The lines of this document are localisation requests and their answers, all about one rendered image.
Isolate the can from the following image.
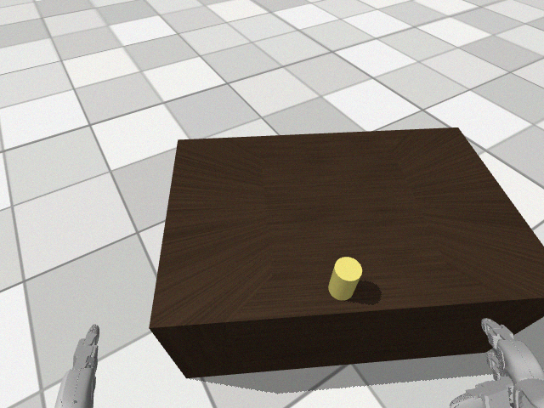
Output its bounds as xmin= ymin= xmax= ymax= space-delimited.
xmin=328 ymin=257 xmax=362 ymax=301

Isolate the right robot hand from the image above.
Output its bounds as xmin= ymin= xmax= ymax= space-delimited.
xmin=450 ymin=318 xmax=544 ymax=408

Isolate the right robot arm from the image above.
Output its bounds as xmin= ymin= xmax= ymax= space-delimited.
xmin=513 ymin=378 xmax=544 ymax=408

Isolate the left robot hand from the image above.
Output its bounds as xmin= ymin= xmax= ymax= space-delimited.
xmin=54 ymin=325 xmax=99 ymax=408

